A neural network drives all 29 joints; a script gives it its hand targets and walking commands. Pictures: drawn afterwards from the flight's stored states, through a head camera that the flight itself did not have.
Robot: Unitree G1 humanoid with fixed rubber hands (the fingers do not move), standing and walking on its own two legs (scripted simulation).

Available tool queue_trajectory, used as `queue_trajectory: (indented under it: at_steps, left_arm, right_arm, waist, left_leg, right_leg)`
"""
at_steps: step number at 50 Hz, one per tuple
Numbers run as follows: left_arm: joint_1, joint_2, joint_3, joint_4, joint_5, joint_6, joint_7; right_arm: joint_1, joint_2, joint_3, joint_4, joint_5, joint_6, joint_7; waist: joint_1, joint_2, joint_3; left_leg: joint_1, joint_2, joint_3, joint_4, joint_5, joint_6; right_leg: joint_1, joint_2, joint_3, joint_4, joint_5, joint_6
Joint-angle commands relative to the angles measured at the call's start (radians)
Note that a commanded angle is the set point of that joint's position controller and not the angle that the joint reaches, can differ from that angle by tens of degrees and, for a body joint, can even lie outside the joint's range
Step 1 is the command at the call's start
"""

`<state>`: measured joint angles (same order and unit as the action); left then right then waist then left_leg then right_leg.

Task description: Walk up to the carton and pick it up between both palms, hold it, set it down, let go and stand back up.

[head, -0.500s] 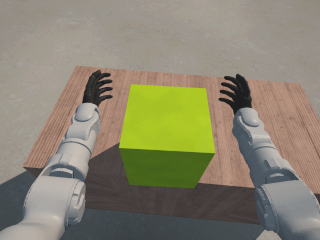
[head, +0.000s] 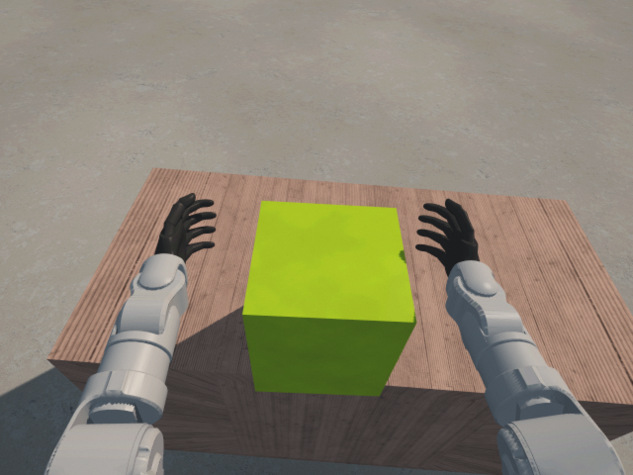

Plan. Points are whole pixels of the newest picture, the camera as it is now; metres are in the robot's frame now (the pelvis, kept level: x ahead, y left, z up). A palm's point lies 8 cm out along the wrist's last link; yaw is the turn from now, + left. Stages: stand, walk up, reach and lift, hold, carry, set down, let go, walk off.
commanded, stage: set down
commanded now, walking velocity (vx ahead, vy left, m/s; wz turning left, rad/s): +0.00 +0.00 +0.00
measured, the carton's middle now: (323, 302) +0.40 -0.01 -0.05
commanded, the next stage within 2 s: none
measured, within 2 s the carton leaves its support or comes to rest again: neither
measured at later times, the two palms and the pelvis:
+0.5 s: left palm (176, 330) +0.31 +0.19 +0.01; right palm (461, 341) +0.30 -0.19 +0.01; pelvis -0.01 +0.01 +0.00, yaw -1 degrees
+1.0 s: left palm (164, 404) +0.23 +0.20 -0.05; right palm (463, 410) +0.23 -0.19 -0.05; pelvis +0.00 +0.01 -0.01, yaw +0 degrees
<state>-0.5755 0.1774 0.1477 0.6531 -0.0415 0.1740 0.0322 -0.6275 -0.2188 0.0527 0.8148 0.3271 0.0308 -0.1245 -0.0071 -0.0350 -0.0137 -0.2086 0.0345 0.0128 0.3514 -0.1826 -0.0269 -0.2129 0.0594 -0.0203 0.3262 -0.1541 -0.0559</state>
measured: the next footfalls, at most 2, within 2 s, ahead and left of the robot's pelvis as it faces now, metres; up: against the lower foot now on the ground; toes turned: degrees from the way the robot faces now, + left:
none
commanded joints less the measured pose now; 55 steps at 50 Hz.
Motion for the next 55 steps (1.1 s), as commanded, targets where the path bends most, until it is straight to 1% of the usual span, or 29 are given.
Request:
queue_trajectory:
  at_steps: [1, 4, 6, 10, 14, 17, 21, 24, 28, 31, 36, 47, 55]
  left_arm:
    - [-0.293, 0.067, -0.012, -0.292, 0.006, -0.098, 0.020]
    - [-0.288, 0.054, -0.051, -0.342, -0.018, -0.135, 0.049]
    - [-0.266, 0.047, -0.072, -0.334, -0.033, -0.158, 0.065]
    - [-0.171, 0.027, -0.081, -0.245, -0.034, -0.212, 0.081]
    - [-0.074, 0.003, -0.072, -0.140, -0.011, -0.277, 0.077]
    - [-0.036, -0.013, -0.077, -0.084, -0.002, -0.331, 0.079]
    - [-0.013, -0.024, -0.105, -0.058, -0.009, -0.399, 0.095]
    - [0.009, -0.024, -0.130, -0.068, -0.021, -0.446, 0.106]
    - [0.067, -0.022, -0.153, -0.078, -0.031, -0.501, 0.113]
    - [0.125, -0.023, -0.162, -0.068, -0.033, -0.538, 0.113]
    - [0.216, -0.026, -0.171, -0.031, -0.036, -0.596, 0.106]
    - [0.362, -0.007, -0.183, 0.014, -0.048, -0.708, 0.082]
    - [0.452, 0.012, -0.185, 0.023, -0.051, -0.761, 0.059]
  right_arm:
    - [-0.299, -0.139, -0.098, -0.258, -0.061, -0.105, 0.028]
    - [-0.285, -0.145, -0.127, -0.316, -0.088, -0.134, 0.056]
    - [-0.255, -0.141, -0.131, -0.324, -0.097, -0.143, 0.072]
    - [-0.158, -0.124, -0.115, -0.267, -0.102, -0.161, 0.095]
    - [-0.065, -0.106, -0.089, -0.186, -0.099, -0.197, 0.102]
    - [-0.023, -0.096, -0.080, -0.148, -0.100, -0.229, 0.104]
    - [0.010, -0.094, -0.083, -0.136, -0.103, -0.273, 0.107]
    - [0.035, -0.097, -0.086, -0.143, -0.101, -0.305, 0.109]
    - [0.088, -0.098, -0.085, -0.140, -0.096, -0.351, 0.111]
    - [0.137, -0.094, -0.080, -0.122, -0.096, -0.387, 0.113]
    - [0.217, -0.078, -0.071, -0.081, -0.102, -0.448, 0.119]
    - [0.359, -0.050, -0.060, -0.027, -0.115, -0.592, 0.132]
    - [0.455, -0.029, -0.053, 0.013, -0.111, -0.684, 0.141]
  waist:
    - [-0.006, 0.081, -0.478]
    - [-0.013, 0.083, -0.506]
    - [-0.011, 0.068, -0.516]
    - [0.007, 0.030, -0.498]
    - [0.025, 0.002, -0.432]
    - [0.029, -0.006, -0.370]
    - [0.025, 0.002, -0.322]
    - [0.017, 0.017, -0.321]
    - [0.009, 0.039, -0.334]
    - [0.007, 0.046, -0.331]
    - [0.006, 0.042, -0.296]
    - [0.001, 0.021, -0.219]
    - [-0.001, 0.020, -0.180]
  left_leg:
    - [0.120, -0.055, 0.025, 0.020, 0.333, -0.022]
    - [0.136, -0.048, 0.018, 0.034, 0.286, -0.017]
    - [0.123, -0.044, 0.014, 0.032, 0.247, -0.004]
    - [0.083, -0.040, 0.007, 0.014, 0.212, 0.023]
    - [0.059, -0.042, 0.002, -0.003, 0.209, 0.033]
    - [0.051, -0.040, 0.000, -0.011, 0.185, 0.034]
    - [0.055, -0.033, -0.004, -0.002, 0.155, 0.028]
    - [0.059, -0.030, -0.007, 0.015, 0.153, 0.018]
    - [0.069, -0.027, -0.013, 0.042, 0.178, 0.003]
    - [0.077, -0.027, -0.019, 0.059, 0.197, -0.004]
    - [0.074, -0.028, -0.026, 0.077, 0.203, -0.007]
    - [0.005, -0.044, -0.024, 0.110, 0.148, -0.007]
    - [-0.035, -0.053, -0.021, 0.140, 0.118, -0.011]
  right_leg:
    - [0.228, -0.003, 0.013, 0.026, 0.395, 0.078]
    - [0.147, -0.006, 0.008, 0.022, 0.314, 0.072]
    - [0.126, -0.014, 0.016, 0.026, 0.279, 0.070]
    - [0.147, -0.030, 0.045, 0.029, 0.255, 0.069]
    - [0.170, -0.038, 0.066, 0.021, 0.240, 0.067]
    - [0.149, -0.040, 0.072, 0.009, 0.190, 0.058]
    - [0.100, -0.042, 0.072, 0.003, 0.123, 0.044]
    - [0.081, -0.041, 0.068, 0.014, 0.118, 0.036]
    - [0.070, -0.037, 0.063, 0.033, 0.141, 0.028]
    - [0.057, -0.034, 0.060, 0.042, 0.148, 0.023]
    - [0.032, -0.033, 0.058, 0.050, 0.134, 0.021]
    - [0.036, -0.036, 0.059, 0.093, 0.118, 0.032]
    - [0.050, -0.040, 0.060, 0.126, 0.116, 0.035]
